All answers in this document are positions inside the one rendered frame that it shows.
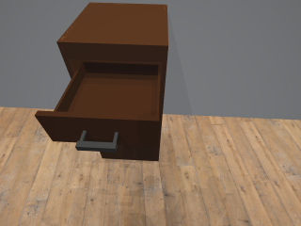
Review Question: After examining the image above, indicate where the drawer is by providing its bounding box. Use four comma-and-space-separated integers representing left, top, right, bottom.
35, 61, 161, 147

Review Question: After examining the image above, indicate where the cabinet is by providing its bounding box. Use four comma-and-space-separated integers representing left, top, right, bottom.
56, 2, 168, 161

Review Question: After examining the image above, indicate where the handle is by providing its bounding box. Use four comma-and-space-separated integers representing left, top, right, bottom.
75, 130, 119, 153

